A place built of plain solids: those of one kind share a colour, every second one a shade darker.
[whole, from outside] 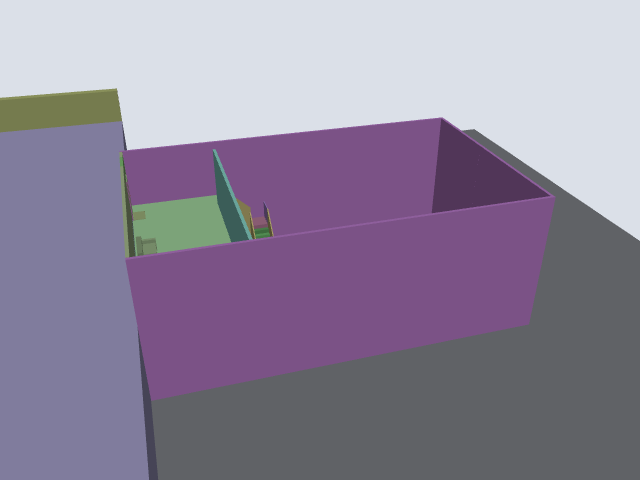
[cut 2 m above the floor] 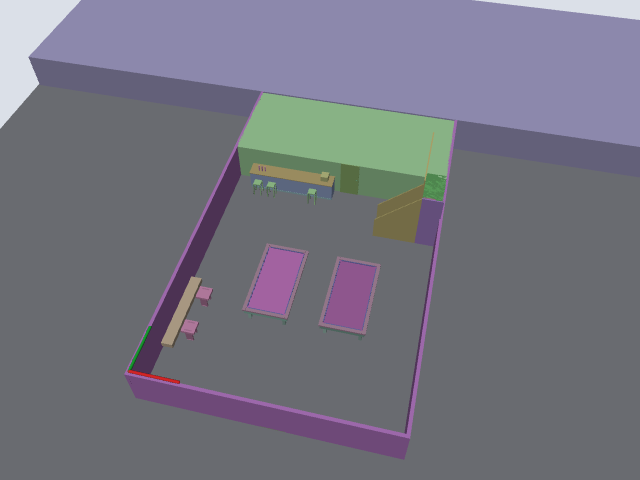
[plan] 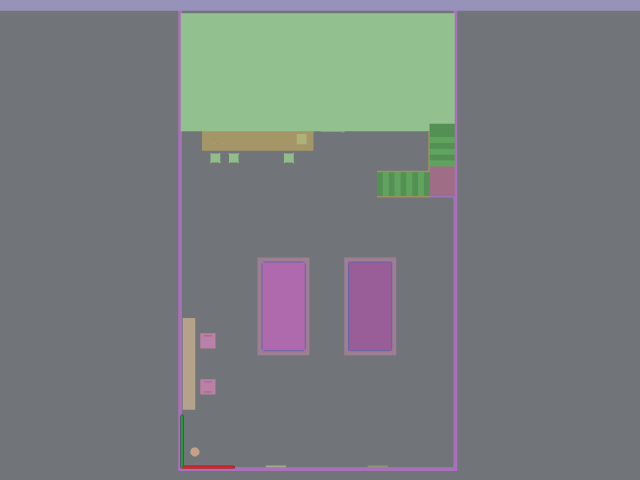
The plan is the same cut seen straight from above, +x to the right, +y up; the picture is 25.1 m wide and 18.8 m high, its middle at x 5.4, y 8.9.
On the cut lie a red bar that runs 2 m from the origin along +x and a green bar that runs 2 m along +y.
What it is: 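A billiard hall in the deep basement of an old town building, fitted out in the 1970s to 2010s; 10.6 x 17.7 m; the club room underground, without windows of its own, under a ceiling 3.08 m high; over the flight a stairwell up to the entrance level's ceiling, 6.92 m over the hall's floor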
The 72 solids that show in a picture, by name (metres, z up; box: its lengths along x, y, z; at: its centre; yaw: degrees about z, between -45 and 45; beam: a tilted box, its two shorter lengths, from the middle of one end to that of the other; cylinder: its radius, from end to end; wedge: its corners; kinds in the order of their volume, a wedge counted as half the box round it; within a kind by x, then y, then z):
{
 "street_ground_1": {"box": [39.8, 12.65, 3.92], "at": [5.32, 24.2, 1.91]},
 "upper_1": {"box": [10.73, 4.62, 3.92], "at": [5.32, 15.47, 1.91]},
 "wall_1": {"box": [0.15, 18.03, 6.97], "at": [-0.07, 8.87, 3.44]},
 "wall_2": {"box": [5.37, 0.15, 6.97], "at": [2.54, -0.07, 3.44]},
 "wall_3": {"box": [1.5, 0.15, 6.97], "at": [5.67, -0.07, 3.44]},
 "wall_4": {"box": [4.66, 0.15, 6.97], "at": [8.45, -0.07, 3.44]},
 "wall_5": {"box": [0.15, 18.03, 6.97], "at": [10.71, 8.87, 3.44]},
 "street_hedge_1": {"box": [0.6, 12.65, 2.2], "at": [24.91, 24.2, 4.97]},
 "stair_step_1": {"box": [0.46, 0.95, 0.27], "at": [7.86, 11.09, 0.08]},
 "stair_step_2": {"box": [0.46, 0.95, 0.48], "at": [8.09, 11.09, 0.19]},
 "stair_step_3": {"box": [0.46, 0.95, 0.69], "at": [8.32, 11.09, 0.3]},
 "stair_step_4": {"box": [0.46, 0.95, 0.91], "at": [8.55, 11.09, 0.41]},
 "stair_step_5": {"box": [0.46, 0.95, 1.12], "at": [8.78, 11.09, 0.51]},
 "stair_step_6": {"box": [0.46, 0.95, 1.34], "at": [9.01, 11.09, 0.62]},
 "stair_step_7": {"box": [0.46, 0.95, 1.55], "at": [9.24, 11.09, 0.73]},
 "stair_step_8": {"box": [0.46, 0.95, 1.77], "at": [9.47, 11.09, 0.83]},
 "stair_step_9": {"box": [0.53, 0.95, 1.99], "at": [9.73, 11.09, 0.94]},
 "stair_step_10": {"box": [0.99, 0.46, 2.42], "at": [10.19, 11.78, 1.16]},
 "stair_step_11": {"box": [0.99, 0.46, 2.63], "at": [10.19, 12.01, 1.26]},
 "stair_step_12": {"box": [0.99, 0.46, 2.85], "at": [10.19, 12.24, 1.37]},
 "stair_step_13": {"box": [0.99, 0.46, 3.06], "at": [10.19, 12.47, 1.48]},
 "stair_step_14": {"box": [0.99, 0.46, 3.27], "at": [10.19, 12.7, 1.59]},
 "stair_step_15": {"box": [0.99, 0.46, 3.49], "at": [10.19, 12.93, 1.7]},
 "stair_step_16": {"box": [0.99, 0.53, 3.71], "at": [10.19, 13.2, 1.8]},
 "entrance_wall_1": {"box": [9.64, 0.15, 3.1], "at": [4.82, 13.23, 5.37]},
 "window_wall_1": {"box": [8.73, 0.15, 3.05], "at": [4.37, 17.8, 5.39]},
 "table_frame_1": {"box": [1.94, 3.73, 0.23], "at": [3.98, 6.3, 0.66]},
 "table_frame_2": {"box": [1.94, 3.73, 0.23], "at": [7.37, 6.3, 0.66]},
 "counter_1": {"box": [4.33, 0.7, 1.05], "at": [2.96, 12.8, 0.47]},
 "stair_landing_1": {"box": [0.98, 1.17, 2.2], "at": [10.19, 11.2, 1.05]},
 "sofa_1": {"box": [1.24, 0.65, 0.37], "at": [4.9, 17.09, 4.12]},
 "sofa_2": {"box": [1.56, 0.24, 0.83], "at": [4.9, 17.48, 4.24]},
 "sofa_3": {"box": [0.16, 0.86, 0.65], "at": [5.6, 17.17, 4.14]},
 "stair_guard_1": {"wedge": [[7.63, 10.56, -0.02], [7.63, 10.56, 1.16], [7.63, 10.62, -0.02], [7.63, 10.62, 1.16], [9.7, 10.56, -0.02], [9.7, 10.56, 3.1], [9.7, 10.62, -0.02], [9.7, 10.62, 3.1]]},
 "stair_guard_2": {"wedge": [[7.63, 11.55, -0.02], [7.63, 11.55, 1.16], [7.63, 11.61, -0.02], [7.63, 11.61, 1.16], [9.65, 11.55, -0.02], [9.65, 11.55, 3.05], [9.65, 11.61, -0.02], [9.65, 11.61, 3.05]]},
 "stair_guard_3": {"wedge": [[9.64, 11.55, -0.02], [9.64, 11.55, 3.31], [9.64, 13.17, -0.02], [9.64, 13.17, 4.83], [9.7, 11.55, -0.02], [9.7, 11.55, 3.31], [9.7, 13.17, -0.02], [9.7, 13.17, 4.83]]},
 "table_bed_1": {"box": [1.75, 3.54, 0.045], "at": [3.98, 6.3, 0.8]},
 "table_bed_2": {"box": [1.75, 3.54, 0.045], "at": [7.37, 6.3, 0.8]},
 "street_door_wall_1": {"box": [1.2, 0.15, 3.05], "at": [9.33, 17.8, 5.39]},
 "bench_upholstered_1": {"box": [0.5, 3.6, 0.25], "at": [0.27, 4.05, 0.33]},
 "table_rail_1": {"box": [0.15, 3.83, 0.09], "at": [3.03, 6.3, 0.82]},
 "table_rail_2": {"box": [1.73, 0.15, 0.09], "at": [3.98, 4.46, 0.82]},
 "table_rail_3": {"box": [1.73, 0.15, 0.09], "at": [3.98, 8.14, 0.82]},
 "table_rail_4": {"box": [0.15, 3.83, 0.09], "at": [4.92, 6.3, 0.82]},
 "table_rail_5": {"box": [0.15, 3.83, 0.09], "at": [6.42, 6.3, 0.82]},
 "table_rail_6": {"box": [1.73, 0.15, 0.09], "at": [7.37, 4.46, 0.82]},
 "table_rail_7": {"box": [1.73, 0.15, 0.09], "at": [7.37, 8.14, 0.82]},
 "table_rail_8": {"box": [0.15, 3.83, 0.09], "at": [8.31, 6.3, 0.82]},
 "cue_rack_1": {"box": [0.8, 0.07, 1.49], "at": [3.67, 0.04, 1.0]},
 "cue_rack_2": {"box": [0.8, 0.07, 1.49], "at": [7.67, 0.04, 1.0]},
 "counter_top_1": {"box": [4.37, 0.78, 0.04], "at": [2.96, 12.78, 1.02]},
 "meeting_table_1": {"box": [0.32, 0.06, 0.77], "at": [1.01, 2.95, 0.34]},
 "meeting_table_2": {"box": [0.6, 0.6, 0.12], "at": [1.01, 3.15, 0.66]},
 "meeting_table_3": {"box": [0.32, 0.06, 0.77], "at": [1.01, 4.75, 0.34]},
 "meeting_table_4": {"box": [0.6, 0.6, 0.12], "at": [1.01, 4.95, 0.66]},
 "stair_guard_landing_1": {"wedge": [[9.7, 10.56, -0.02], [9.7, 10.56, 3.1], [9.7, 10.62, -0.02], [9.7, 10.62, 3.1], [10.68, 10.56, -0.02], [10.68, 10.56, 3.1], [10.68, 10.62, -0.02], [10.68, 10.62, 3.1]]},
 "service_door_1": {"box": [0.95, 0.03, 2.1], "at": [5.91, 13.14, 1.0]},
 "till_1": {"box": [0.38, 0.4, 0.3], "at": [4.68, 12.85, 1.19]},
 "plant_pot_1": {"cylinder": 0.18, "from": [0.5, 0.6, 0.0], "to": [0.5, 0.6, 0.38]},
 "street_door_mat_1": {"box": [0.9, 0.6, 0.07], "at": [9.33, 17.38, 3.85]},
 "table_nose_1": {"box": [0.04, 3.36, 0.034], "at": [3.13, 6.3, 0.84]},
 "table_nose_2": {"box": [1.57, 0.04, 0.034], "at": [3.98, 4.56, 0.84]},
 "table_nose_3": {"box": [0.04, 3.36, 0.034], "at": [4.82, 6.3, 0.84]},
 "table_nose_4": {"box": [0.04, 3.36, 0.034], "at": [6.52, 6.3, 0.84]},
 "table_nose_5": {"box": [1.57, 0.04, 0.034], "at": [7.37, 4.56, 0.84]},
 "table_nose_6": {"box": [1.57, 0.04, 0.034], "at": [7.37, 8.04, 0.84]},
 "table_nose_7": {"box": [0.04, 3.36, 0.034], "at": [8.21, 6.3, 0.84]},
 "bar_stool_1": {"box": [0.38, 0.36, 0.06], "at": [1.3, 12.11, 0.73]},
 "bar_stool_2": {"box": [0.38, 0.36, 0.06], "at": [2.02, 12.11, 0.73]},
 "bar_stool_3": {"box": [0.38, 0.36, 0.06], "at": [4.18, 12.11, 0.73]},
 "counter_kick_1": {"box": [4.33, 0.012, 0.15], "at": [2.96, 12.44, 0.03]},
 "street_door_jamb_1": {"box": [0.05, 0.05, 2.15], "at": [8.83, 17.7, 4.95]}
}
